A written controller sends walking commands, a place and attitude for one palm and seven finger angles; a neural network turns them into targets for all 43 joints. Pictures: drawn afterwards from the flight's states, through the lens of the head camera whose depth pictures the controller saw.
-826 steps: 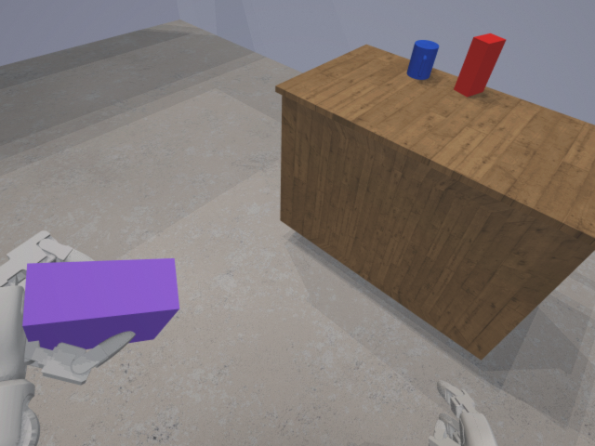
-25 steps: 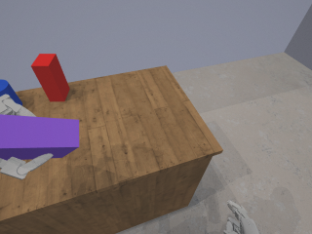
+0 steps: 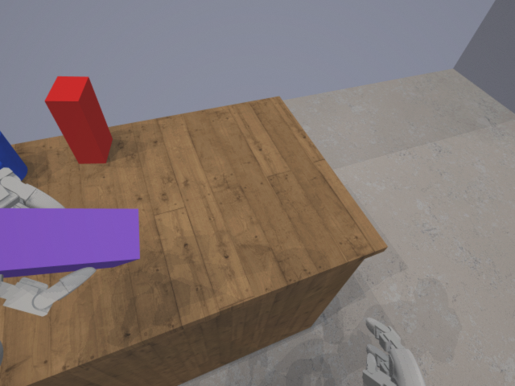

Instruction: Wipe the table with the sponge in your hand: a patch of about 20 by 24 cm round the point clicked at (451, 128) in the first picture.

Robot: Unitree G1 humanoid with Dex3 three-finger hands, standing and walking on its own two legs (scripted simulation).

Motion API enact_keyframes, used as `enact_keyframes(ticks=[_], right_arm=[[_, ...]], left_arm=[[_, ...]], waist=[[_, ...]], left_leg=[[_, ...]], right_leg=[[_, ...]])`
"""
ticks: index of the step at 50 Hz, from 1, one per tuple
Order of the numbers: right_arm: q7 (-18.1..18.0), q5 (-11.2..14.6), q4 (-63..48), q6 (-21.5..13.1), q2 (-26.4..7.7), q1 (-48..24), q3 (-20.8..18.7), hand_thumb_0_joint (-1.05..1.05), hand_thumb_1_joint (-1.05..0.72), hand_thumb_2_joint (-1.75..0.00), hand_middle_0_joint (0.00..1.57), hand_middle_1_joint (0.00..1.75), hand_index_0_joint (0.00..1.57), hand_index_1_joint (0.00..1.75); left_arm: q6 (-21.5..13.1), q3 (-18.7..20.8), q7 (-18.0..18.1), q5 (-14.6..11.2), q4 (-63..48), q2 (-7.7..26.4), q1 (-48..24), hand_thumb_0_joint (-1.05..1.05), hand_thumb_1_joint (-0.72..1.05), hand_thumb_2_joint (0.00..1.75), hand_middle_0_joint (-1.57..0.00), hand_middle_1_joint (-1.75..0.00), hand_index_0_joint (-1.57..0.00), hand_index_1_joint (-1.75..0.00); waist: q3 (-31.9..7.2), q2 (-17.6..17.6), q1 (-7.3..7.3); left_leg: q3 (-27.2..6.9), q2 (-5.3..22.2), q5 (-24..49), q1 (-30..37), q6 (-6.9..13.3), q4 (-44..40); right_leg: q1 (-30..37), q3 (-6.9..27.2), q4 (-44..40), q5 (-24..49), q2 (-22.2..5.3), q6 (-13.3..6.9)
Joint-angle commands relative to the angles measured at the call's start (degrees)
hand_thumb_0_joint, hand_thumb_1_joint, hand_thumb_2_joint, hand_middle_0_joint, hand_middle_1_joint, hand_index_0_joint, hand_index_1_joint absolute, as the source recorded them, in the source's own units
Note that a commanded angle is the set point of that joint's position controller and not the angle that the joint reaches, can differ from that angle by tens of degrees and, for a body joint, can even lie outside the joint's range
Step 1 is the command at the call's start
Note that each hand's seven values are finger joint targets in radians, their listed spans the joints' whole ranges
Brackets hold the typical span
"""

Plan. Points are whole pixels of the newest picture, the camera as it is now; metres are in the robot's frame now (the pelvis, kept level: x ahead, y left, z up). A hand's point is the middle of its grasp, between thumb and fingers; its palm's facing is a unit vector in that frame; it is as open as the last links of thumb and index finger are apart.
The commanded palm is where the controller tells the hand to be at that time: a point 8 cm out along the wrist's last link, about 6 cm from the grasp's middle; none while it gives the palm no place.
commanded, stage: come to a stop and stand still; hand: left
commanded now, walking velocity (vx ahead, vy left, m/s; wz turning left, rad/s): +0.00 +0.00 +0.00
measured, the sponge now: (86, 243) +0.23 +0.23 +0.15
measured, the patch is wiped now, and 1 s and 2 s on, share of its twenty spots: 0.00 0.00 0.00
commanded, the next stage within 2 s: look again from close up in 0.30 s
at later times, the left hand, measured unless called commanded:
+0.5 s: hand (48, 249) +0.21 +0.26 +0.16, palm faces +0.36 -0.85 -0.38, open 9.6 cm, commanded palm +0.16 +0.29 +0.18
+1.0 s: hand (82, 247) +0.22 +0.23 +0.15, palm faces +0.37 -0.86 -0.36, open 9.6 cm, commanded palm +0.16 +0.26 +0.18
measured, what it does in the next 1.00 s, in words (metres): stands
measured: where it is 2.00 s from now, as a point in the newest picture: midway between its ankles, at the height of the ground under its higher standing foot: outside the picture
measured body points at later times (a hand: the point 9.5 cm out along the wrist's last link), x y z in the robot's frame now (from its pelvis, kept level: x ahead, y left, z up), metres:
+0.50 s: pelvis +0.00 +0.01 +0.00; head +0.03 +0.04 +0.45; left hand +0.19 +0.30 +0.18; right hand +0.18 -0.21 -0.07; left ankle +0.00 +0.06 -0.74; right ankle +0.03 -0.13 -0.74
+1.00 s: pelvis +0.00 -0.02 +0.00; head +0.03 +0.00 +0.45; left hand +0.20 +0.27 +0.17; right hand +0.18 -0.24 -0.07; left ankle +0.00 +0.06 -0.74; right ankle +0.03 -0.13 -0.74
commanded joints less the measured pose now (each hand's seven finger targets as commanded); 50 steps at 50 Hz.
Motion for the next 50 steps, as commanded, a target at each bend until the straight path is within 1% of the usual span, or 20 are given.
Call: enact_keyframes(ticks=[1,3,4,5,9,10,11,14,18,19,20,23,24,34,35,40,43,45,49,50], right_arm=[[-1.0,0.3,-9.0,-2.7,-8.4,-3.9,-4.1,0.0,-0.9,-0.9,0.2,0.3,0.2,0.3],[-1.3,0.1,-9.3,-2.0,-8.3,-4.7,-4.0,0.0,-0.9,-0.9,0.2,0.3,0.2,0.3],[-1.5,0.3,-9.3,-1.9,-8.2,-5.9,-3.7,0.0,-0.9,-0.9,0.2,0.3,0.2,0.3],[-1.7,0.0,-9.4,-1.6,-7.6,-5.5,-3.4,0.0,-0.9,-0.9,0.2,0.3,0.2,0.3],[-1.8,0.0,-10.4,-1.5,-7.5,-6.5,-3.5,0.0,-0.9,-0.9,0.2,0.3,0.2,0.3],[-1.7,-0.3,-10.6,-1.3,-7.3,-6.1,-3.2,0.0,-0.9,-0.9,0.2,0.3,0.2,0.3],[-1.6,-0.2,-10.7,-1.4,-7.5,-5.5,-3.7,0.0,-0.9,-0.9,0.2,0.3,0.2,0.3],[-1.5,0.0,-10.8,-1.4,-7.6,-5.8,-3.7,0.0,-0.9,-0.9,0.2,0.3,0.2,0.3],[-1.5,0.0,-11.0,-0.4,-8.1,-4.7,-4.1,0.0,-0.9,-0.9,0.2,0.3,0.2,0.3],[-1.6,0.2,-10.7,-0.4,-8.1,-5.3,-4.1,0.0,-0.9,-0.9,0.2,0.3,0.2,0.3],[-1.7,0.0,-10.8,0.0,-8.1,-4.8,-3.8,0.0,-0.9,-0.9,0.2,0.3,0.2,0.3],[-2.1,0.1,-11.1,0.2,-8.2,-5.1,-4.0,0.0,-0.9,-0.9,0.2,0.3,0.2,0.3],[-2.3,0.3,-11.0,0.1,-8.2,-6.0,-3.9,0.0,-0.9,-0.9,0.2,0.3,0.2,0.3],[-3.0,0.3,-10.4,-0.9,-8.4,-5.9,-4.0,0.0,-0.9,-0.9,0.2,0.3,0.2,0.3],[-3.0,0.2,-10.4,-0.9,-8.0,-5.7,-3.8,0.0,-0.9,-0.9,0.2,0.3,0.2,0.3],[-3.1,0.3,-10.0,-0.9,-8.1,-5.5,-3.8,0.0,-0.9,-0.9,0.2,0.3,0.2,0.3],[-3.0,0.4,-10.1,-0.6,-8.4,-5.3,-4.1,0.0,-0.9,-0.9,0.2,0.3,0.2,0.3],[-3.0,0.5,-10.4,-0.6,-7.9,-5.9,-4.0,0.0,-0.9,-0.9,0.2,0.3,0.2,0.3],[-2.4,0.6,-10.8,-0.5,-8.0,-6.1,-4.5,0.0,-0.9,-0.9,0.2,0.3,0.2,0.3],[-2.4,0.5,-11.1,-0.5,-7.8,-5.9,-4.4,0.0,-0.9,-0.9,0.2,0.3,0.2,0.3]], left_arm=[[-2.3,0.9,0.4,0.3,-11.1,6.1,-4.8,0.0,0.1,1.3,-1.2,-1.6,-1.2,-1.6],[-2.2,1.9,0.7,0.5,-12.1,7.3,-7.2,0.0,0.1,1.3,-1.2,-1.6,-1.2,-1.6],[-2.0,3.6,1.0,0.6,-13.6,9.3,-8.8,0.0,0.1,1.3,-1.2,-1.6,-1.2,-1.6],[-2.2,1.8,0.9,0.4,-12.3,6.9,-9.0,0.0,0.1,1.3,-1.2,-1.6,-1.2,-1.6],[-2.6,3.8,1.4,0.8,-16.1,9.6,-10.8,0.0,0.1,1.3,-1.2,-1.6,-1.2,-1.6],[-2.7,2.1,1.1,0.6,-15.3,7.5,-10.1,0.0,0.1,1.3,-1.2,-1.6,-1.2,-1.6],[-2.8,3.0,1.3,0.8,-15.9,8.6,-9.7,0.0,0.1,1.3,-1.2,-1.6,-1.2,-1.6],[-2.8,3.2,1.3,0.5,-15.1,7.5,-6.1,0.0,0.1,1.3,-1.2,-1.6,-1.2,-1.6],[-2.2,2.7,1.1,0.2,-11.9,6.4,-3.1,0.0,0.1,1.3,-1.2,-1.6,-1.2,-1.6],[-2.0,3.3,1.3,0.2,-11.4,6.7,-2.1,0.0,0.1,1.3,-1.2,-1.6,-1.2,-1.6],[-2.1,1.8,0.9,0.0,-10.3,5.3,-1.9,0.0,0.1,1.3,-1.2,-1.6,-1.2,-1.6],[-1.9,2.7,1.1,0.1,-10.9,6.8,-3.2,0.0,0.1,1.3,-1.2,-1.6,-1.2,-1.6],[-2.0,3.4,1.3,0.2,-12.5,7.7,-3.8,0.0,0.1,1.3,-1.2,-1.6,-1.2,-1.6],[-2.2,3.5,2.0,0.2,-12.7,8.1,-3.5,0.0,0.1,1.3,-1.2,-1.6,-1.2,-1.6],[-2.1,2.2,1.9,0.1,-11.1,6.5,-2.9,0.0,0.1,1.3,-1.2,-1.6,-1.2,-1.6],[-2.0,1.4,1.8,0.3,-9.3,5.8,-4.2,0.0,0.1,1.3,-1.2,-1.6,-1.2,-1.6],[-1.6,1.8,1.7,0.4,-8.9,6.4,-6.3,0.0,0.1,1.3,-1.2,-1.6,-1.2,-1.6],[-1.6,1.2,1.4,0.2,-9.6,5.9,-7.3,0.0,0.1,1.3,-1.2,-1.6,-1.2,-1.6],[-1.1,2.0,1.3,0.1,-13.1,7.5,-8.5,0.0,0.1,1.3,-1.2,-1.6,-1.2,-1.6],[-1.1,0.9,1.2,-0.1,-13.3,6.3,-8.2,0.0,0.1,1.3,-1.2,-1.6,-1.2,-1.6]], waist=[[-12.6,4.0,-1.09],[-12.2,4.3,-1.02],[-12.1,6.3,-1.1],[-11.2,6.8,-1.04],[-10.1,12.2,-0.78],[-9.4,12.3,-0.74],[-10.2,11.8,-0.78],[-11.5,10.4,-0.87],[-11.9,5.8,-1.11],[-11.8,6.5,-1.21],[-11.3,6.6,-1.21],[-11.1,5.2,-1.16],[-11.4,6.5,-1.22],[-10.2,6.1,-1.12],[-9.4,5.7,-1.15],[-7.4,5.2,-1.3],[-7.1,4.6,-1.19],[-7.5,6.7,-1.19],[-9.5,7.4,-1.22],[-10.0,8.0,-1.23]], left_leg=[[-8.1,9.4,23.0,2.5,-6.3,-6.1],[-8.4,9.5,20.5,1.6,-6.3,-6.6],[-8.2,9.3,19.7,1.7,-6.2,-7.3],[-8.8,9.6,18.7,0.8,-6.2,-7.9],[-9.6,10.1,14.9,-0.9,-6.6,-9.9],[-10.0,10.5,13.9,-1.8,-6.6,-10.4],[-10.2,10.7,15.1,-1.1,-6.8,-9.7],[-8.9,9.6,18.1,0.6,-7.5,-8.4],[-8.6,9.2,17.5,-0.2,-7.8,-7.6],[-8.4,8.9,18.8,0.7,-8.4,-8.1],[-8.7,8.9,18.2,0.1,-8.3,-8.5],[-8.7,8.9,13.8,-1.1,-7.6,-8.8],[-8.5,8.4,12.7,-1.2,-7.3,-9.2],[-8.5,7.2,2.2,-3.4,-4.3,-9.3],[-8.5,7.3,1.3,-3.5,-4.2,-9.4],[-9.1,7.9,-2.6,-3.8,-3.8,-11.1],[-10.4,9.6,-3.2,-5.0,-3.8,-12.8],[-10.4,10.9,-3.6,-4.6,-3.6,-13.6],[-9.6,11.3,3.2,-1.7,-3.8,-11.2],[-9.8,11.6,4.7,-1.3,-3.9,-10.6]], right_leg=[[7.2,2.3,1.4,11.0,-1.8,-1.5],[7.6,2.5,1.2,10.0,-2.1,-1.6],[7.3,2.7,1.9,9.0,-1.5,-1.5],[7.0,2.1,1.8,7.3,-1.7,-1.6],[7.4,2.1,2.9,3.6,-1.0,-1.8],[7.4,1.6,2.8,2.3,-1.1,-1.8],[7.8,1.8,2.4,2.8,-1.2,-2.0],[8.1,1.9,1.4,6.4,-1.2,-2.1],[9.5,2.4,-0.2,9.2,-2.0,-2.2],[8.6,2.1,-0.2,9.3,-1.4,-2.0],[8.6,1.8,-0.6,8.3,-1.5,-1.9],[9.6,2.6,-1.1,8.4,-2.3,-1.9],[9.9,2.7,-1.0,8.5,-1.8,-1.8],[10.0,5.3,-2.9,5.1,-2.9,-2.1],[9.2,5.2,-3.6,3.9,-3.1,-2.1],[6.5,5.6,-4.6,-0.7,-2.4,-2.1],[7.1,4.9,-2.5,-0.2,-1.4,-1.8],[6.9,4.0,-0.7,-0.2,-1.0,-1.6],[6.3,3.6,0.2,3.3,-0.7,-1.7],[6.4,3.4,0.5,3.4,-0.8,-1.8]])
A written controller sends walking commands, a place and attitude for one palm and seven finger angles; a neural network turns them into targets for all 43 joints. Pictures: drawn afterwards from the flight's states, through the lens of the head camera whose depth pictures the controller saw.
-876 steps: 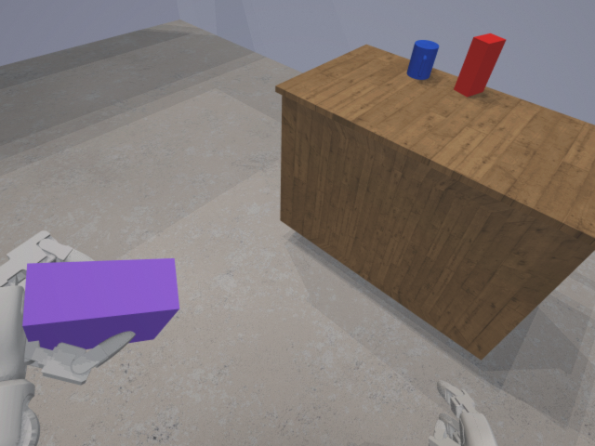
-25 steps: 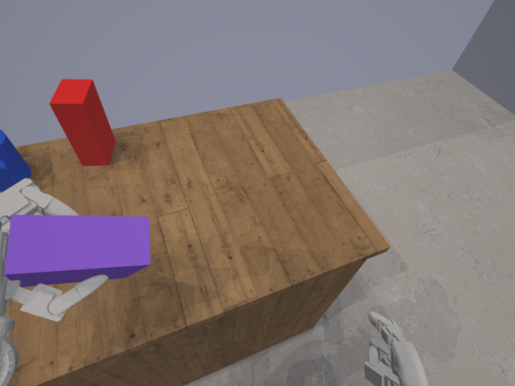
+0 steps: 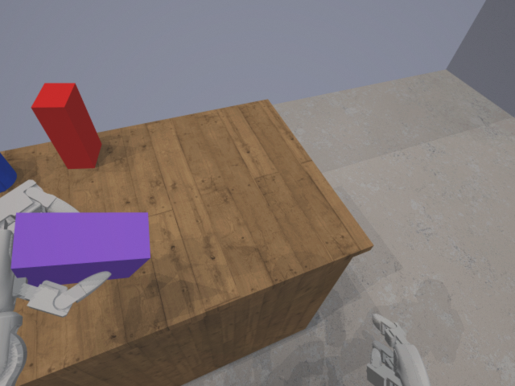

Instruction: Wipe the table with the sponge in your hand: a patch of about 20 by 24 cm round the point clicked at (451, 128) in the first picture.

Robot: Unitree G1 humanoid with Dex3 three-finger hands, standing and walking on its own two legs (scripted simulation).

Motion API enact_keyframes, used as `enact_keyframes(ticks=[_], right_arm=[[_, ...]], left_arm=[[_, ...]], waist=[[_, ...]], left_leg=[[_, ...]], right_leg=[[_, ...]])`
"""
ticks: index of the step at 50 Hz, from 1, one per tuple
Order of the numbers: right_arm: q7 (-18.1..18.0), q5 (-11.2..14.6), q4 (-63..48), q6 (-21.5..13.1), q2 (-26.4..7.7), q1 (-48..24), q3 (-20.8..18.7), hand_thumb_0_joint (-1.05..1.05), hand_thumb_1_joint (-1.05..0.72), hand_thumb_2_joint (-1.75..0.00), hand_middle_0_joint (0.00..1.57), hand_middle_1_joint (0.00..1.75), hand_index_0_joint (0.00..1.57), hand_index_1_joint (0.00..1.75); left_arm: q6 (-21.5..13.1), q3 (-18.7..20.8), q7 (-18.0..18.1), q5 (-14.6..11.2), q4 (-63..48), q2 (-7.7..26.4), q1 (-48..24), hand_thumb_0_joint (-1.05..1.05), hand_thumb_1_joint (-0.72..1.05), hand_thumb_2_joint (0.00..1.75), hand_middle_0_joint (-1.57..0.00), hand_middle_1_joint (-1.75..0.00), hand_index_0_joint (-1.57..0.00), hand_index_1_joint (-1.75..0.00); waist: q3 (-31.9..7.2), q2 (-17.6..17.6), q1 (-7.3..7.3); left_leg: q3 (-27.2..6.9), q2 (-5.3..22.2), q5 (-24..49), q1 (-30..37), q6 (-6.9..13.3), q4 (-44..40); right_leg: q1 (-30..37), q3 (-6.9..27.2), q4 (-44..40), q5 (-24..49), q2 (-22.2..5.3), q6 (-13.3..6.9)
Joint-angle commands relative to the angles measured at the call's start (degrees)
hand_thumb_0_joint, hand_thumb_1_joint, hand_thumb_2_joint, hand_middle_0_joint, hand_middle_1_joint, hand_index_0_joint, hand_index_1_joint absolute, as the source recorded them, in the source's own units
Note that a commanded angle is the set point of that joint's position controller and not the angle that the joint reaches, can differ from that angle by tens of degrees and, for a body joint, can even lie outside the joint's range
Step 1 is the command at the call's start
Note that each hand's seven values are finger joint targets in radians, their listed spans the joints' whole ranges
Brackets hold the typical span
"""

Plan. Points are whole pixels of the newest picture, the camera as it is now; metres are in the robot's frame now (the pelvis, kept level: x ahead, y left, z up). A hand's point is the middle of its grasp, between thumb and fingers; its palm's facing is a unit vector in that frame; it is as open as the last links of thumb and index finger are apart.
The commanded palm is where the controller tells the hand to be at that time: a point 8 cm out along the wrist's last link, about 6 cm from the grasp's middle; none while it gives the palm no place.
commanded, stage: shuffle to correct the standing spot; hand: left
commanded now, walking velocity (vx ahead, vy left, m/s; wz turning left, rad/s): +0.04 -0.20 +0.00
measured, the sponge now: (102, 250) +0.24 +0.22 +0.13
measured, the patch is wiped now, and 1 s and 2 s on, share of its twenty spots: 0.00 0.00 0.00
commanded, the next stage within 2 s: come to a stop and stand still in 0.26 s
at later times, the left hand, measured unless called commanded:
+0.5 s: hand (136, 242) +0.24 +0.17 +0.15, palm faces +0.32 -0.86 -0.40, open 9.6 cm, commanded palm +0.18 +0.22 +0.17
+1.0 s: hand (71, 247) +0.23 +0.25 +0.14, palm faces +0.27 -0.88 -0.39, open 9.6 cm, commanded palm +0.17 +0.30 +0.17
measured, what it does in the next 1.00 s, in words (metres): stands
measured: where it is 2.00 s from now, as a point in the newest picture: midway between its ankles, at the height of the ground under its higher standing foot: outside the picture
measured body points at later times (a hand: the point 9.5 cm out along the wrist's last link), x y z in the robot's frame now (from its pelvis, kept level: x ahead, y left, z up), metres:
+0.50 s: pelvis +0.02 -0.06 -0.01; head +0.05 -0.05 +0.44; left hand +0.22 +0.22 +0.17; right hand +0.20 -0.31 -0.08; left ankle +0.01 +0.08 -0.74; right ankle +0.03 -0.11 -0.74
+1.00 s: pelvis +0.01 +0.02 +0.00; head +0.05 +0.04 +0.45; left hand +0.21 +0.29 +0.16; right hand +0.18 -0.20 -0.08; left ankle +0.00 +0.08 -0.74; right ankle +0.03 -0.11 -0.74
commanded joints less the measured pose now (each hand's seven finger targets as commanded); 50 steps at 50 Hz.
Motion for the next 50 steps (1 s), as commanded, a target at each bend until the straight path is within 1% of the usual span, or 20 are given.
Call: enact_keyframes(ticks=[1,6,12,19,23,24,28,33,35,36,37,38,39,40,43,44,46,48,49,50], right_arm=[[-0.4,0.0,-9.7,-3.2,-7.8,-4.9,-3.7,0.0,-0.9,-0.9,0.2,0.3,0.2,0.3],[0.0,-0.2,-10.3,-2.5,-8.0,-4.5,-4.3,0.0,-0.9,-0.9,0.2,0.3,0.2,0.3],[-0.4,-0.1,-10.7,-1.1,-8.2,-4.1,-4.7,0.0,-0.9,-0.9,0.2,0.3,0.2,0.3],[-1.1,0.5,-10.2,-0.6,-8.0,-4.6,-4.8,0.0,-0.9,-0.9,0.2,0.3,0.2,0.3],[-1.1,1.0,-10.0,0.0,-7.3,-5.5,-3.5,0.0,-0.9,-0.9,0.2,0.3,0.2,0.3],[-1.3,1.1,-9.2,0.2,-7.5,-6.1,-3.3,0.0,-0.9,-0.9,0.2,0.3,0.2,0.3],[-1.5,0.9,-9.0,0.6,-7.6,-6.5,-2.7,0.0,-0.9,-0.9,0.2,0.3,0.2,0.3],[-1.8,0.8,-8.5,0.4,-8.2,-6.3,-2.8,0.0,-0.9,-0.9,0.2,0.3,0.2,0.3],[-1.9,0.8,-8.2,0.4,-8.4,-6.5,-2.9,0.0,-0.9,-0.9,0.2,0.3,0.2,0.3],[-2.2,-0.5,-6.4,-3.1,-8.5,4.2,-4.4,0.0,-0.9,-0.9,0.2,0.3,0.2,0.3],[-2.2,-0.5,-5.4,-2.7,-4.5,-0.5,-2.6,0.0,-0.9,-0.9,0.2,0.3,0.2,0.3],[-1.9,0.0,-9.1,-3.4,-6.9,-1.8,-3.8,0.0,-0.9,-0.9,0.2,0.3,0.2,0.3],[-1.0,0.8,-6.9,-3.1,-7.5,-3.9,-3.7,0.0,-0.9,-0.9,0.2,0.3,0.2,0.3],[-0.6,0.3,-7.7,-2.8,-8.5,-2.5,-3.8,0.0,-0.9,-0.9,0.2,0.3,0.2,0.3],[0.9,0.1,-8.7,-3.7,-8.5,-3.8,-3.6,0.0,-0.9,-0.9,0.2,0.3,0.2,0.3],[1.2,0.5,-8.5,-4.1,-8.2,-6.0,-3.4,0.0,-0.9,-0.9,0.2,0.3,0.2,0.3],[0.8,0.0,-9.5,-4.1,-8.5,-5.4,-3.4,0.0,-0.9,-0.9,0.2,0.3,0.2,0.3],[0.1,-0.1,-9.7,-4.3,-8.5,-5.9,-3.3,0.0,-0.9,-0.9,0.2,0.3,0.2,0.3],[-0.1,0.1,-9.4,-4.4,-8.6,-7.1,-3.2,0.0,-0.9,-0.9,0.2,0.3,0.2,0.3],[-0.6,-0.1,-9.9,-4.3,-7.7,-6.5,-2.8,0.0,-0.9,-0.9,0.2,0.3,0.2,0.3]], left_arm=[[-4.4,5.7,0.8,-0.8,-17.0,9.8,-6.6,0.0,0.1,1.3,-1.2,-1.6,-1.2,-1.6],[-3.6,7.1,0.4,-1.6,-18.2,10.7,-3.0,0.0,0.1,1.3,-1.2,-1.6,-1.2,-1.6],[-2.3,9.1,0.0,-2.7,-17.6,11.7,0.9,0.0,0.1,1.3,-1.2,-1.6,-1.2,-1.6],[-1.2,9.7,0.6,-3.9,-18.5,12.4,2.3,0.0,0.1,1.3,-1.2,-1.6,-1.2,-1.6],[-1.6,9.6,2.6,-3.3,-17.8,11.8,3.9,0.0,0.1,1.3,-1.2,-1.6,-1.2,-1.6],[-1.6,9.8,3.0,-3.1,-17.5,12.3,4.6,0.0,0.1,1.3,-1.2,-1.6,-1.2,-1.6],[-2.2,8.7,3.3,-2.2,-16.9,11.6,3.8,0.0,0.1,1.3,-1.2,-1.6,-1.2,-1.6],[-1.8,6.0,2.9,-1.6,-13.8,9.9,1.2,0.0,0.1,1.3,-1.2,-1.6,-1.2,-1.6],[-1.5,5.4,2.8,-1.6,-13.4,9.5,1.1,0.0,0.1,1.3,-1.2,-1.6,-1.2,-1.6],[-6.8,37.5,2.7,6.0,-25.1,53.7,-54.6,0.0,0.1,1.3,-1.2,-1.6,-1.2,-1.6],[-5.1,15.9,0.2,1.8,4.9,21.2,-25.9,0.0,0.1,1.3,-1.2,-1.6,-1.2,-1.6],[-5.4,15.1,1.1,0.2,2.6,17.7,-8.9,0.0,0.1,1.3,-1.2,-1.6,-1.2,-1.6],[-4.4,6.5,0.9,-1.3,4.9,8.1,-4.5,0.0,0.1,1.3,-1.2,-1.6,-1.2,-1.6],[-5.2,6.0,0.7,-1.1,-2.9,9.7,-6.9,0.0,0.1,1.3,-1.2,-1.6,-1.2,-1.6],[-5.7,2.6,0.7,-1.2,-11.4,8.0,-0.3,0.0,0.1,1.3,-1.2,-1.6,-1.2,-1.6],[-5.4,2.8,1.0,-1.5,-12.1,7.5,2.2,0.0,0.1,1.3,-1.2,-1.6,-1.2,-1.6],[-5.3,4.8,1.1,-1.0,-15.6,10.0,1.0,0.0,0.1,1.3,-1.2,-1.6,-1.2,-1.6],[-5.5,8.7,1.4,-1.0,-16.1,13.2,-0.7,0.0,0.1,1.3,-1.2,-1.6,-1.2,-1.6],[-5.8,12.4,1.8,-0.8,-17.7,16.4,-2.5,0.0,0.1,1.3,-1.2,-1.6,-1.2,-1.6],[-6.3,11.2,1.5,-1.1,-17.2,14.6,-3.5,0.0,0.1,1.3,-1.2,-1.6,-1.2,-1.6]], waist=[[-9.6,8.0,-0.89],[-11.7,7.7,-1.16],[-12.8,5.8,-1.61],[-13.7,2.5,-2.34],[-12.9,0.2,-1.77],[-11.9,1.3,-1.76],[-10.5,0.4,-0.98],[-10.0,-0.4,-0.85],[-10.9,0.3,-1.04],[0.2,-5.5,-0.97],[-14.0,-0.6,-0.66],[-9.1,1.5,2.7],[-13.2,8.8,0.78],[-14.9,10.0,0.29],[-14.7,1.7,0.88],[-15.2,1.8,0.49],[-12.6,-1.4,0.28],[-11.1,-1.0,0.26],[-11.2,3.3,0.08],[-10.5,5.8,0.11]], left_leg=[[-10.0,11.0,5.7,-1.7,-2.6,-7.4],[-8.9,11.2,14.7,1.1,-2.9,-2.9],[-7.8,11.2,14.8,1.1,-2.1,0.6],[-4.1,7.0,7.4,1.3,-2.5,6.9],[-3.5,3.1,0.2,-4.2,-2.3,9.3],[-4.0,3.0,-0.2,-4.2,-2.1,8.6],[-5.0,3.1,-0.1,-5.7,-1.3,5.7],[-5.9,4.4,4.5,-1.1,-0.7,1.3],[-6.5,5.5,7.9,1.8,-0.6,-0.1],[3.3,1.1,5.5,-2.2,-3.1,4.8],[-1.2,0.2,7.6,-2.6,-1.6,1.0],[-2.5,1.7,8.0,-3.1,-2.4,3.3],[-2.7,2.8,7.5,0.7,-2.4,1.2],[-3.2,2.9,7.2,0.1,-2.2,0.1],[-5.7,4.5,10.1,-1.4,-1.4,-2.1],[-6.9,5.9,10.1,0.8,-1.1,-3.0],[-9.8,7.0,11.0,-2.4,-1.3,-5.0],[-11.4,7.8,10.6,-4.7,-1.5,-6.6],[-11.5,8.2,10.8,-4.5,-1.7,-7.7],[-12.4,8.9,11.2,-5.7,-2.1,-8.2]], right_leg=[[6.5,3.2,1.0,4.0,-1.9,-0.3],[5.9,3.5,0.9,8.9,-2.3,-1.0],[5.9,5.0,0.3,12.7,-3.2,-1.7],[4.1,10.3,-2.4,17.4,-7.8,-3.3],[9.0,15.7,-7.8,17.3,-12.2,1.2],[8.1,16.2,-8.8,16.5,-12.7,1.2],[9.4,15.3,-11.3,8.2,-12.5,3.6],[7.7,12.0,-10.6,7.3,-10.2,4.2],[7.2,10.0,-8.7,8.9,-8.9,3.0],[-4.8,7.5,-16.1,16.7,-3.7,12.9],[9.9,6.3,-5.4,17.6,-7.3,5.0],[9.6,13.9,-7.8,22.4,-8.1,4.9],[11.8,12.4,-4.0,22.2,-10.3,0.5],[12.7,10.9,-3.0,18.9,-9.3,1.0],[13.9,8.1,-2.0,11.5,-7.0,1.4],[11.2,6.9,-0.4,8.7,-5.7,0.6],[10.9,4.4,0.7,6.6,-4.3,0.1],[10.9,3.3,2.8,5.9,-3.7,0.3],[10.4,2.9,5.2,5.2,-2.9,0.4],[10.3,1.6,6.0,4.3,-3.3,0.4]])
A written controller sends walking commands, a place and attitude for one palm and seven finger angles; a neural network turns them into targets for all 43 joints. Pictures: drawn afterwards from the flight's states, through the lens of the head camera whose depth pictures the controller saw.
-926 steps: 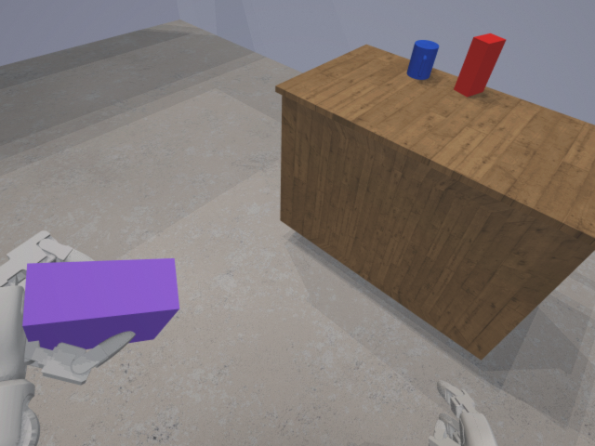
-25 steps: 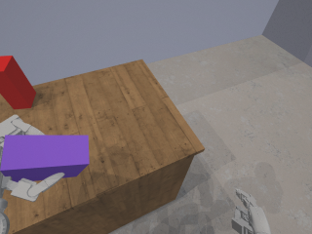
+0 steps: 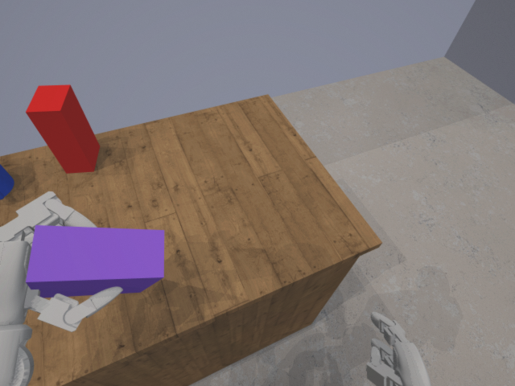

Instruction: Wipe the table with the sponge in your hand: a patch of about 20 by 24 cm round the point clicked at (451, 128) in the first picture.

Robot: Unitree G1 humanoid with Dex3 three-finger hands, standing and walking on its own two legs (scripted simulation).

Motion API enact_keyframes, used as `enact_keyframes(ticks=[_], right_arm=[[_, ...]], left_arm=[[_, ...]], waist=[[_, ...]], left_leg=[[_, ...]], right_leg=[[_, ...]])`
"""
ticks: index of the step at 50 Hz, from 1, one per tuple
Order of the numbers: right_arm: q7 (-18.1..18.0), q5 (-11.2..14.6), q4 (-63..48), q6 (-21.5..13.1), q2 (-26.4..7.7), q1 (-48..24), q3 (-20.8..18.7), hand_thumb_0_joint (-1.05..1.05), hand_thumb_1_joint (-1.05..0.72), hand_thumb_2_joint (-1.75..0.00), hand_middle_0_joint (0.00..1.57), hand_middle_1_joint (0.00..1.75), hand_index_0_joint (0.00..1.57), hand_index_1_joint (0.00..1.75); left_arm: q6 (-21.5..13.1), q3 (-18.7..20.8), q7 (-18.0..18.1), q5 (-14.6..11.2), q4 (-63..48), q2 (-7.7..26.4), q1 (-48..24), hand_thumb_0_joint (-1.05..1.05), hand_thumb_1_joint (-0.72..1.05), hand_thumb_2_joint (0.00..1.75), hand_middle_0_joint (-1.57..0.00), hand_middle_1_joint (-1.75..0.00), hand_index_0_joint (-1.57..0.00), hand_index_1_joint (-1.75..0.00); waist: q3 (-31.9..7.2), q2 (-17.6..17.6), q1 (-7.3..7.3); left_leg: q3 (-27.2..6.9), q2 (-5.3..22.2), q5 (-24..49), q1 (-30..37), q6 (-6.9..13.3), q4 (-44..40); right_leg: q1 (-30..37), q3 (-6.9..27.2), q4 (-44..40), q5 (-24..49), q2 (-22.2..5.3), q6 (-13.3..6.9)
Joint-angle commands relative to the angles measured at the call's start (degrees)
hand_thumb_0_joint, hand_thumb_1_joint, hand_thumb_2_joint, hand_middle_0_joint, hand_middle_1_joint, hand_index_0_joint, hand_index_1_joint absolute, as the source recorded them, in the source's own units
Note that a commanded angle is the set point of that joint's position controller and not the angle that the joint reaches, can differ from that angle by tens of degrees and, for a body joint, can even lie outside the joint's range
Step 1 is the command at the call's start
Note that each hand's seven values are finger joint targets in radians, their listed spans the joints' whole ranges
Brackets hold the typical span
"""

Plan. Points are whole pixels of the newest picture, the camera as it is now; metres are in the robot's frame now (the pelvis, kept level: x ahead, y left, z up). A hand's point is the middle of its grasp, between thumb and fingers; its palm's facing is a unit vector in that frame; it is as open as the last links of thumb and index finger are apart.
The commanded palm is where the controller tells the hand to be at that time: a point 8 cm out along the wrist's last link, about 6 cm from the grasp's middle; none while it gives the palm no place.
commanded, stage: come to a stop and stand still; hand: left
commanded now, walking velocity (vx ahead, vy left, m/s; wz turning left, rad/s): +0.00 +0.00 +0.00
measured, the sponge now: (116, 265) +0.23 +0.19 +0.12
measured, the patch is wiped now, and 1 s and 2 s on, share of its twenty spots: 0.00 0.00 0.00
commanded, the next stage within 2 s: look again from close up in 1.62 s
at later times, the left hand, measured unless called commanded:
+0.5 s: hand out of the picture +0.18 +0.29 +0.16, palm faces +0.28 -0.84 -0.46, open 9.6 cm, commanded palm +0.11 +0.33 +0.18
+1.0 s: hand out of the picture +0.10 +0.32 +0.15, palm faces +0.38 -0.86 -0.35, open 9.6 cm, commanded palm +0.05 +0.35 +0.18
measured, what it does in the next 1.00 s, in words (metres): walks backwards: right foot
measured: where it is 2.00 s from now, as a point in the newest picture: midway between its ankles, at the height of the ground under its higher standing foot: outside the picture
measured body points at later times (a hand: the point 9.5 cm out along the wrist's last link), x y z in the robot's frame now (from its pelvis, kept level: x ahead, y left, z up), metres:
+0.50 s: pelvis -0.05 +0.05 +0.00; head +0.00 +0.07 +0.45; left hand +0.15 +0.33 +0.18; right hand +0.15 -0.16 -0.07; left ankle +0.00 +0.06 -0.74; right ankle -0.07 -0.07 -0.74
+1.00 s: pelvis -0.11 +0.07 -0.01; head -0.10 +0.10 +0.44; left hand +0.08 +0.36 +0.17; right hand +0.07 -0.16 -0.07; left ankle -0.01 +0.06 -0.74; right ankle -0.09 -0.07 -0.73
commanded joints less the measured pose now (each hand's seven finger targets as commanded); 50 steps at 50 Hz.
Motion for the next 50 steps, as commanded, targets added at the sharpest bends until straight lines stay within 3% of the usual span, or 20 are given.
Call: enact_keyframes(ticks=[1,5,10,13,16,19,22,23,26,29,32,37,39,40,43,45,47,48,49,50], right_arm=[[-1.9,0.0,-10.3,-3.8,-7.3,-5.3,-2.8,0.0,-0.9,-0.9,0.2,0.3,0.2,0.3],[-1.4,-0.8,-8.9,-4.4,-6.7,-3.4,-2.9,0.0,-0.9,-0.9,0.2,0.3,0.2,0.3],[1.0,-1.0,-8.1,-4.9,-7.3,-1.8,-3.4,0.0,-0.9,-0.9,0.2,0.3,0.2,0.3],[1.5,-0.9,-8.5,-3.8,-8.0,-2.3,-3.9,0.0,-0.9,-0.9,0.2,0.3,0.2,0.3],[1.0,-0.9,-9.5,-2.4,-7.6,-3.4,-3.5,0.0,-0.9,-0.9,0.2,0.3,0.2,0.3],[0.2,-0.7,-10.4,-0.9,-7.4,-5.2,-2.8,0.0,-0.9,-0.9,0.2,0.3,0.2,0.3],[-0.8,-0.1,-11.0,0.0,-7.6,-4.9,-2.5,0.0,-0.9,-0.9,0.2,0.3,0.2,0.3],[-1.1,0.2,-11.1,-0.2,-8.1,-4.7,-3.1,0.0,-0.9,-0.9,0.2,0.3,0.2,0.3],[-1.6,0.2,-11.0,-0.4,-8.1,-5.3,-3.0,0.0,-0.9,-0.9,0.2,0.3,0.2,0.3],[-2.0,0.0,-10.4,-1.2,-8.3,-6.9,-2.8,0.0,-0.9,-0.9,0.2,0.3,0.2,0.3],[-2.3,-0.3,-10.2,-1.2,-8.3,-5.3,-3.1,0.0,-0.9,-0.9,0.2,0.3,0.2,0.3],[-1.9,0.0,-10.4,-0.6,-8.3,-4.8,-3.7,0.0,-0.9,-0.9,0.2,0.3,0.2,0.3],[-1.8,0.0,-9.9,-0.4,-8.4,-5.3,-3.6,0.0,-0.9,-0.9,0.2,0.3,0.2,0.3],[-1.8,-0.2,-9.8,-0.4,-8.2,-5.0,-3.3,0.0,-0.9,-0.9,0.2,0.3,0.2,0.3],[-1.9,-0.1,-9.4,-0.8,-8.5,-4.7,-3.3,0.0,-0.9,-0.9,0.2,0.3,0.2,0.3],[-2.0,-0.2,-8.1,-1.1,-8.5,-4.6,-2.8,0.0,-0.9,-0.9,0.2,0.3,0.2,0.3],[-2.1,-0.1,-8.3,-1.8,-8.8,-4.8,-2.9,0.0,-0.9,-0.9,0.2,0.3,0.2,0.3],[-2.0,-0.3,-9.0,-2.3,-8.3,-5.2,-3.3,0.0,-0.9,-0.9,0.2,0.3,0.2,0.3],[-1.9,-0.7,-8.8,-2.4,-7.6,-6.2,-3.5,0.0,-0.9,-0.9,0.2,0.3,0.2,0.3],[-1.6,-1.3,-9.1,-2.3,-7.1,-5.8,-4.1,0.0,-0.9,-0.9,0.2,0.3,0.2,0.3]], left_arm=[[-5.4,14.4,2.0,-1.0,-14.7,14.7,-8.8,0.0,0.1,1.3,-1.2,-1.6,-1.2,-1.6],[-6.1,11.9,1.4,-0.2,-15.1,13.4,-13.5,0.0,0.1,1.3,-1.2,-1.6,-1.2,-1.6],[-5.4,5.1,0.7,0.5,-15.6,6.8,-11.8,0.0,0.1,1.3,-1.2,-1.6,-1.2,-1.6],[-4.1,6.3,0.7,0.7,-15.2,7.8,-9.6,0.0,0.1,1.3,-1.2,-1.6,-1.2,-1.6],[-3.4,9.4,0.8,-0.1,-14.8,10.0,-5.8,0.0,0.1,1.3,-1.2,-1.6,-1.2,-1.6],[-3.2,14.2,1.1,-1.0,-14.6,13.5,-3.0,0.0,0.1,1.3,-1.2,-1.6,-1.2,-1.6],[-3.4,14.4,1.2,-2.5,-16.1,13.5,-3.5,0.0,0.1,1.3,-1.2,-1.6,-1.2,-1.6],[-3.3,13.2,1.1,-2.6,-16.1,11.7,-2.5,0.0,0.1,1.3,-1.2,-1.6,-1.2,-1.6],[-3.0,12.7,1.3,-2.3,-15.0,11.4,-0.7,0.0,0.1,1.3,-1.2,-1.6,-1.2,-1.6],[-3.1,10.3,1.5,-1.0,-15.1,10.0,-3.9,0.0,0.1,1.3,-1.2,-1.6,-1.2,-1.6],[-2.5,8.6,1.5,0.2,-12.6,9.4,-7.6,0.0,0.1,1.3,-1.2,-1.6,-1.2,-1.6],[-2.5,9.4,1.6,1.2,-10.8,10.9,-8.5,0.0,0.1,1.3,-1.2,-1.6,-1.2,-1.6],[-2.8,11.3,1.8,1.2,-12.0,12.6,-7.3,0.0,0.1,1.3,-1.2,-1.6,-1.2,-1.6],[-3.0,9.0,1.5,0.5,-12.1,9.8,-6.6,0.0,0.1,1.3,-1.2,-1.6,-1.2,-1.6],[-3.0,9.5,1.9,0.0,-14.9,10.3,-6.9,0.0,0.1,1.3,-1.2,-1.6,-1.2,-1.6],[-3.0,8.7,1.9,0.0,-13.1,8.9,-7.6,0.0,0.1,1.3,-1.2,-1.6,-1.2,-1.6],[-3.1,9.0,1.8,0.8,-14.4,9.5,-10.9,0.0,0.1,1.3,-1.2,-1.6,-1.2,-1.6],[-3.1,10.1,1.6,1.6,-15.4,10.9,-13.5,0.0,0.1,1.3,-1.2,-1.6,-1.2,-1.6],[-3.1,11.5,1.5,1.6,-16.1,12.8,-16.4,0.0,0.1,1.3,-1.2,-1.6,-1.2,-1.6],[-3.0,11.5,1.2,0.4,-16.0,12.4,-16.0,0.0,0.1,1.3,-1.2,-1.6,-1.2,-1.6]], waist=[[-10.4,6.8,1.15],[-11.0,14.0,0.74],[-12.2,11.7,0.08],[-12.5,7.7,0.0],[-13.7,8.7,0.2],[-15.3,7.2,0.47],[-16.3,2.7,-0.28],[-17.0,-0.5,-0.35],[-16.0,4.2,-0.19],[-11.8,9.8,0.03],[-7.8,9.1,0.18],[-7.9,3.3,0.49],[-8.5,0.4,0.33],[-9.0,-1.7,0.01],[-8.9,-0.9,-1.1],[-7.2,1.9,-1.5],[-4.7,13.1,-0.98],[-3.6,17.3,0.14],[-3.1,19.3,0.66],[-4.5,18.1,1.58]], left_leg=[[-12.0,11.0,13.9,-5.6,-4.5,-9.5],[-12.0,12.9,27.2,2.3,-6.9,-8.8],[-10.8,13.7,42.7,11.3,-7.6,-5.7],[-11.2,13.4,42.3,11.0,-9.8,-6.1],[-11.0,12.2,42.5,11.8,-12.3,-6.4],[-10.1,10.5,33.4,7.6,-12.8,-4.3],[-10.9,9.0,22.9,5.3,-12.1,-2.9],[-11.1,8.9,22.2,6.4,-10.4,-1.9],[-11.9,10.2,16.0,5.7,-8.4,-7.4],[-15.2,12.1,-1.5,2.5,-9.1,-16.0],[-15.8,12.1,-16.9,-6.7,-9.9,-21.0],[-10.8,8.7,-18.0,-6.6,-7.9,-14.6],[-8.7,6.0,-12.6,0.2,-7.0,-5.5],[-8.9,5.2,-10.1,4.4,-6.3,0.4],[-11.4,5.2,-6.7,7.9,-4.7,6.9],[-15.5,7.3,-13.3,4.2,-5.0,-1.1],[-23.7,12.8,-27.8,-7.4,-6.6,-20.4],[-25.3,14.9,-33.1,-14.4,-7.9,-27.0],[-24.6,14.2,-31.3,-16.2,-10.8,-29.3],[-19.8,12.3,-26.0,-16.4,-15.2,-30.3]], right_leg=[[10.2,0.0,5.5,4.8,-1.7,-1.4],[2.7,-1.2,9.8,-5.3,-1.3,-1.8],[-3.4,-1.2,13.3,-9.3,-0.2,-2.2],[-1.9,-1.7,9.4,-8.7,0.2,-2.8],[-0.5,-2.6,4.0,-8.4,0.8,-3.3],[6.6,-1.8,-5.0,-0.1,0.0,-4.0],[8.3,1.6,-4.2,6.2,-3.2,-5.5],[7.2,2.3,-3.3,6.4,-3.0,-5.6],[5.8,1.2,-2.2,0.7,-1.5,-3.5],[3.7,1.1,0.3,-5.9,0.3,-2.7],[8.0,0.5,0.8,-8.0,1.1,-3.1],[7.5,1.1,-3.4,-11.1,-0.2,-4.1],[-0.9,4.8,-8.0,-14.1,-3.5,-5.8],[-6.4,7.3,-9.8,-16.0,-6.0,-7.1],[-14.7,11.3,-9.5,-18.5,-9.3,-8.6],[-13.4,7.7,-4.9,-19.8,-4.9,-6.3],[-2.7,1.5,9.9,-16.1,2.9,-3.2],[3.3,0.0,18.9,-14.0,5.2,-2.6],[4.3,-0.6,22.8,-15.0,5.8,-2.4],[7.0,-2.2,21.8,-16.5,6.6,-2.6]])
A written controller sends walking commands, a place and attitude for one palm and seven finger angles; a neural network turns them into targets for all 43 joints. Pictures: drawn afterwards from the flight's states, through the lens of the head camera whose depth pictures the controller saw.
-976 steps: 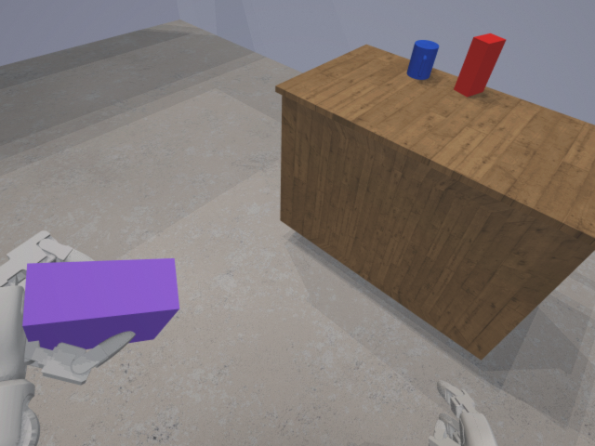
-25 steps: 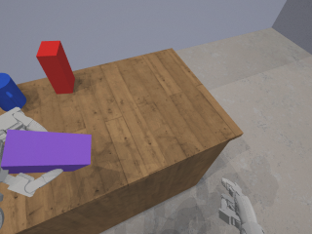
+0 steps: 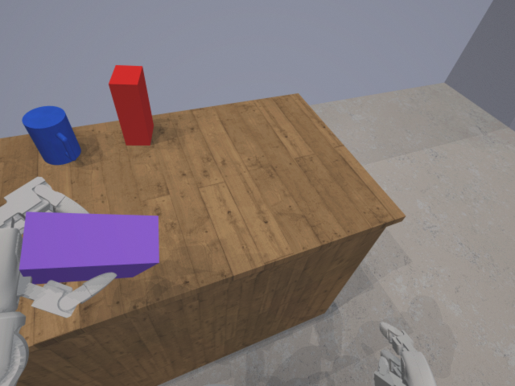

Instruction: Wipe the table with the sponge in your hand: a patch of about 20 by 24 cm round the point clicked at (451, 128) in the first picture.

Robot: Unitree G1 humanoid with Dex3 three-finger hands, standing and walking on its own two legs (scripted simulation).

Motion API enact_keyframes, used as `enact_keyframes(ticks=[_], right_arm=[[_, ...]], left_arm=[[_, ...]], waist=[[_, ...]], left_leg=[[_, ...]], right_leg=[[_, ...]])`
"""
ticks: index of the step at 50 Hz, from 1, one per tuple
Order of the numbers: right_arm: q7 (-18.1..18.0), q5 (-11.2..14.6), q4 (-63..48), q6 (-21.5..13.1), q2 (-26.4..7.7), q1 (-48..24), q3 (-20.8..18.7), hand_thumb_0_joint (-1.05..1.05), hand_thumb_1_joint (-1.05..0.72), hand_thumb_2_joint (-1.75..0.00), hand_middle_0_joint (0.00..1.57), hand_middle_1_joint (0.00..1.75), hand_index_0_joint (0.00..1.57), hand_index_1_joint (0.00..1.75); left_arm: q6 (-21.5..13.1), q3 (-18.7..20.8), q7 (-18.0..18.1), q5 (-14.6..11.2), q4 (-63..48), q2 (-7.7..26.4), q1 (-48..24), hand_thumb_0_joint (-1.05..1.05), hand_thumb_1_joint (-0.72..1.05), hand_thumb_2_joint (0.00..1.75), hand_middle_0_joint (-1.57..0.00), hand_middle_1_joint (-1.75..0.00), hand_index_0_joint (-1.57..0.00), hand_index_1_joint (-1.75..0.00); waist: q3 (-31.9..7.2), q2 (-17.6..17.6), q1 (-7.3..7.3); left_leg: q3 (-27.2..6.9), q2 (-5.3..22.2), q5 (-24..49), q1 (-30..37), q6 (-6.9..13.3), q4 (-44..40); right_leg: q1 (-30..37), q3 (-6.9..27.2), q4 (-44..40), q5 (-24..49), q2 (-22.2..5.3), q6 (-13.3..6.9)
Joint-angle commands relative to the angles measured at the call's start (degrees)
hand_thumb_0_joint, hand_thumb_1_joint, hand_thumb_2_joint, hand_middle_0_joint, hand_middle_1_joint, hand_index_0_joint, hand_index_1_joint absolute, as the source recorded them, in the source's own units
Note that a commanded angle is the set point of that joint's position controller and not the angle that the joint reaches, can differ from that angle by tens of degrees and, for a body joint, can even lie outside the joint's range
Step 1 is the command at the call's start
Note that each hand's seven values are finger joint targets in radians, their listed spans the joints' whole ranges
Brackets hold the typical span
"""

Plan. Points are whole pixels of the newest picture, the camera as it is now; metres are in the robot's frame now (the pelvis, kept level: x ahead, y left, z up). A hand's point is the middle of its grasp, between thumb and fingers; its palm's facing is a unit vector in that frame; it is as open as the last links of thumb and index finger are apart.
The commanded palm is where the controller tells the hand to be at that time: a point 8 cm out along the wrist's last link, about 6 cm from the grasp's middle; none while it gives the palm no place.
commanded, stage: come to a stop and stand still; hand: left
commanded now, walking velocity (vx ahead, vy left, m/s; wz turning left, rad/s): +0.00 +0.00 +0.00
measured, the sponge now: (109, 251) +0.23 +0.21 +0.14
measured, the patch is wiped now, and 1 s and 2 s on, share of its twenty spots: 0.00 0.00 0.00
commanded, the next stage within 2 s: look again from close up in 0.62 s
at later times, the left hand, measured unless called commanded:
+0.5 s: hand (2, 248) +0.19 +0.29 +0.18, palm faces +0.29 -0.81 -0.50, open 9.6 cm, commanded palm +0.13 +0.34 +0.19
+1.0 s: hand out of the picture +0.18 +0.32 +0.18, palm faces +0.35 -0.84 -0.41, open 9.6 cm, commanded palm +0.13 +0.36 +0.19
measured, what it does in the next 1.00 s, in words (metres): steps on the spot: left foot, then right foot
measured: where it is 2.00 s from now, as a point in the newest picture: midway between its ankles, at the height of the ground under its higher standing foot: outside the picture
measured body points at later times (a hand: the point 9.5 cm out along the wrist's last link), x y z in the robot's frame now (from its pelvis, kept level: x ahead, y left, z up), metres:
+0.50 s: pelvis -0.03 +0.06 +0.00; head +0.02 +0.08 +0.44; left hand +0.17 +0.33 +0.21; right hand +0.13 -0.14 -0.09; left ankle -0.02 +0.17 -0.73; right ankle -0.01 -0.02 -0.73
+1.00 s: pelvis -0.03 +0.08 +0.00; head -0.01 +0.10 +0.45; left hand +0.16 +0.37 +0.20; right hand +0.15 -0.15 -0.06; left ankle -0.03 +0.17 -0.73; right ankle -0.01 -0.01 -0.73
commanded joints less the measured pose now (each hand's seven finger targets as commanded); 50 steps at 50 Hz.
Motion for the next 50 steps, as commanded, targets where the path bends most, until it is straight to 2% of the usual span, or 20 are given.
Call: enact_keyframes(ticks=[1,3,4,5,7,9,11,13,14,16,19,24,25,27,29,32,35,40,44,50], right_arm=[[0.3,-1.1,-10.7,-4.2,-6.0,-6.2,-4.3,0.0,-0.9,-0.9,0.2,0.3,0.2,0.3],[1.4,-0.3,-10.9,-4.7,-6.7,-4.0,-5.4,0.0,-0.9,-0.9,0.2,0.3,0.2,0.3],[1.8,1.3,-9.7,-3.8,-7.1,-1.8,-5.5,0.0,-0.9,-0.9,0.2,0.3,0.2,0.3],[2.2,2.5,-9.9,-1.7,-7.8,-2.7,-5.6,0.0,-0.9,-0.9,0.2,0.3,0.2,0.3],[3.3,1.3,-9.9,-1.5,-5.1,-5.9,-4.1,0.0,-0.9,-0.9,0.2,0.3,0.2,0.3],[3.7,1.7,-10.1,-2.4,-4.4,-6.2,-3.1,0.0,-0.9,-0.9,0.2,0.3,0.2,0.3],[0.6,0.6,-5.7,-3.9,-4.9,-6.0,-2.6,0.0,-0.9,-0.9,0.2,0.3,0.2,0.3],[0.6,-0.5,-6.2,-6.1,-5.9,-5.3,-3.6,0.0,-0.9,-0.9,0.2,0.3,0.2,0.3],[0.6,-0.3,-7.4,-6.3,-7.0,-5.8,-4.7,0.0,-0.9,-0.9,0.2,0.3,0.2,0.3],[1.3,-1.9,-7.2,-5.6,-4.9,-5.5,-3.0,0.0,-0.9,-0.9,0.2,0.3,0.2,0.3],[2.6,0.0,-9.0,-6.2,-6.3,-6.4,-4.0,0.0,-0.9,-0.9,0.2,0.3,0.2,0.3],[2.8,0.6,-10.2,-4.0,-5.6,-3.3,-3.2,0.0,-0.9,-0.9,0.2,0.3,0.2,0.3],[2.6,0.6,-9.6,-3.3,-5.6,-2.0,-3.3,0.0,-0.9,-0.9,0.2,0.3,0.2,0.3],[1.6,1.3,-9.0,-3.1,-6.6,-0.3,-4.8,0.0,-0.9,-0.9,0.2,0.3,0.2,0.3],[0.9,2.1,-8.5,-2.8,-6.7,-1.7,-4.4,0.0,-0.9,-0.9,0.2,0.3,0.2,0.3],[-0.5,0.3,-6.9,-2.8,-5.1,-2.9,-2.7,0.0,-0.9,-0.9,0.2,0.3,0.2,0.3],[-1.0,-0.4,-7.6,-4.4,-5.3,-5.5,-2.4,0.0,-0.9,-0.9,0.2,0.3,0.2,0.3],[0.2,0.9,-8.8,-5.8,-6.9,-5.0,-3.5,0.0,-0.9,-0.9,0.2,0.3,0.2,0.3],[0.1,1.2,-8.1,-4.5,-7.7,-2.6,-4.9,0.0,-0.9,-0.9,0.2,0.3,0.2,0.3],[-1.2,0.4,-8.7,-2.7,-6.4,-4.9,-2.6,0.0,-0.9,-0.9,0.2,0.3,0.2,0.3]], left_arm=[[-3.7,8.7,0.7,-1.4,-14.2,11.7,-10.8,0.0,0.1,1.3,-1.2,-1.6,-1.2,-1.6],[-4.6,9.3,0.5,-1.4,-13.8,11.6,-4.6,0.0,0.1,1.3,-1.2,-1.6,-1.2,-1.6],[-4.8,9.8,0.8,-1.1,-12.4,12.3,1.4,0.0,0.1,1.3,-1.2,-1.6,-1.2,-1.6],[-4.3,5.0,0.0,-1.0,-13.4,7.1,1.4,0.0,0.1,1.3,-1.2,-1.6,-1.2,-1.6],[-4.5,12.4,-0.3,-2.7,-22.1,14.1,-6.9,0.0,0.1,1.3,-1.2,-1.6,-1.2,-1.6],[-3.8,9.6,0.3,-2.2,-19.6,10.0,-6.9,0.0,0.1,1.3,-1.2,-1.6,-1.2,-1.6],[-3.9,9.9,1.5,-1.5,-17.7,11.0,-4.0,0.0,0.1,1.3,-1.2,-1.6,-1.2,-1.6],[-5.0,9.1,3.1,-1.0,-20.6,11.5,-9.7,0.0,0.1,1.3,-1.2,-1.6,-1.2,-1.6],[-5.3,9.7,3.0,0.2,-19.7,12.8,-10.4,0.0,0.1,1.3,-1.2,-1.6,-1.2,-1.6],[-4.7,10.3,1.9,-0.8,-21.7,14.0,-11.2,0.0,0.1,1.3,-1.2,-1.6,-1.2,-1.6],[-5.3,11.2,1.3,-0.8,-23.9,12.7,-5.9,0.0,0.1,1.3,-1.2,-1.6,-1.2,-1.6],[-5.3,14.9,0.2,-2.3,-16.7,14.3,7.4,0.0,0.1,1.3,-1.2,-1.6,-1.2,-1.6],[-5.0,14.8,0.2,-2.8,-14.8,13.8,6.4,0.0,0.1,1.3,-1.2,-1.6,-1.2,-1.6],[-3.5,14.4,0.2,-4.1,-10.0,12.1,5.2,0.0,0.1,1.3,-1.2,-1.6,-1.2,-1.6],[-2.7,13.9,1.2,-4.2,-8.8,11.1,7.2,0.0,0.1,1.3,-1.2,-1.6,-1.2,-1.6],[-3.2,12.2,2.1,-3.4,-11.2,11.8,2.4,0.0,0.1,1.3,-1.2,-1.6,-1.2,-1.6],[-4.5,8.8,2.5,-1.6,-18.7,11.9,-6.1,0.0,0.1,1.3,-1.2,-1.6,-1.2,-1.6],[-4.4,7.3,2.4,-0.9,-21.1,10.7,-6.8,0.0,0.1,1.3,-1.2,-1.6,-1.2,-1.6],[-4.2,11.5,3.2,-3.0,-13.7,10.9,5.4,0.0,0.1,1.3,-1.2,-1.6,-1.2,-1.6],[-4.4,10.4,2.9,-2.6,-11.3,10.5,1.5,0.0,0.1,1.3,-1.2,-1.6,-1.2,-1.6]], waist=[[-4.7,16.3,1.33],[-8.6,7.9,3.1],[-11.6,-14.2,3.23],[-8.7,-22.2,0.13],[-10.3,-11.1,-1.61],[-8.5,-8.1,-3.06],[-7.0,10.5,-2.95],[-7.8,26.8,-1.81],[-6.6,23.3,-1.82],[-4.7,17.4,-3.89],[-9.5,10.8,-2.06],[-13.6,3.7,-2.04],[-13.2,-0.6,-2.85],[-11.7,-14.9,-3.11],[-8.6,-10.0,-3.08],[-8.8,2.3,-3.34],[-7.7,16.1,-2.52],[-9.1,5.7,-1.68],[-8.5,1.8,-2.52],[-7.1,8.1,-1.83]], left_leg=[[-14.3,11.9,-26.5,-10.2,-19.7,-31.1],[-2.3,3.2,-15.4,-4.1,-23.3,-9.1],[-4.3,-0.3,-17.2,5.8,-17.8,25.3],[-16.5,4.0,-23.0,6.0,-8.6,53.2],[-22.0,8.7,-28.4,-11.6,-4.1,61.9],[-14.0,9.3,-18.9,-2.4,-4.5,24.7],[-3.3,3.5,-2.5,10.2,-5.2,-3.4],[-14.7,15.2,27.4,17.7,-0.2,-5.8],[-18.9,19.6,31.0,16.3,2.6,-3.3],[-27.9,18.0,30.1,12.5,2.2,-4.2],[-17.7,16.0,21.8,9.6,0.4,-2.4],[-12.3,11.5,0.0,-0.7,-2.1,5.8],[-11.4,9.8,-7.6,-3.8,-2.4,10.7],[-5.5,4.1,-18.0,-7.3,-4.1,20.3],[-7.4,6.8,-13.3,-1.8,-4.0,15.9],[-4.2,6.5,-5.1,7.3,-3.5,-2.9],[-18.4,16.7,15.3,11.2,0.3,-6.2],[-12.5,11.8,12.0,1.0,-3.0,2.7],[-8.8,6.0,-6.1,3.3,-4.3,6.0],[-17.3,14.6,5.3,2.7,-2.8,-8.2]], right_leg=[[12.4,-4.3,5.3,-7.3,3.4,-1.1],[16.6,-5.8,-16.5,-6.0,-0.5,-4.9],[3.8,4.6,-20.6,0.2,-12.3,-9.9],[-12.4,14.7,-16.6,10.4,-23.0,-13.6],[-4.4,13.8,-9.9,24.3,-26.8,-15.4],[-6.2,12.9,-8.5,14.4,-19.6,-8.8],[-4.5,4.5,1.1,15.1,-8.9,-4.4],[-11.0,-0.6,18.9,0.4,-2.5,-0.5],[-15.7,-0.2,25.8,-9.8,-0.8,0.0],[-15.4,1.9,20.2,-10.5,-1.0,0.4],[-3.7,-0.3,6.5,-0.4,-1.1,-0.7],[12.6,0.4,-13.2,12.3,-3.4,-3.2],[13.8,2.3,-14.3,12.4,-6.6,-5.1],[7.6,19.5,-17.2,-0.7,-17.5,-10.9],[-1.6,19.1,-15.7,3.5,-18.1,-12.4],[-3.5,5.9,-6.2,5.3,-9.2,-5.3],[-5.4,-0.7,1.7,1.2,-2.6,-0.4],[13.5,2.0,-13.0,19.5,-5.4,-3.2],[3.1,14.5,-17.1,9.7,-14.9,-8.8],[5.5,1.2,-8.4,10.9,-3.8,-0.6]])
